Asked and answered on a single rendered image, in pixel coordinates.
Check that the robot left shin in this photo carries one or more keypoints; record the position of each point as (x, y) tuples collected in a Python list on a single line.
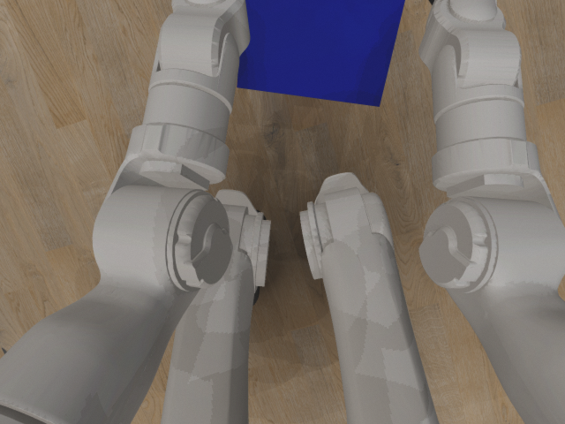
[(233, 197)]

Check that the right robot upper arm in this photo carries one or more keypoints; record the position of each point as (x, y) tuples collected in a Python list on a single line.
[(502, 261)]

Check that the carton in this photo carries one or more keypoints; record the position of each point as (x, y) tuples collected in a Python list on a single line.
[(338, 50)]

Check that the left robot forearm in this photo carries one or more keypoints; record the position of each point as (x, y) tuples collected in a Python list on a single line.
[(181, 142)]

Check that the right robot forearm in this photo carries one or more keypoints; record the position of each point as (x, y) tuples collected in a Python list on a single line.
[(478, 105)]

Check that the robot right thigh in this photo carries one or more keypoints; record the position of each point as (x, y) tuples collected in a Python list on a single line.
[(384, 381)]

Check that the left robot upper arm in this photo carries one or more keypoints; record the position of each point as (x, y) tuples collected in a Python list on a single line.
[(93, 362)]

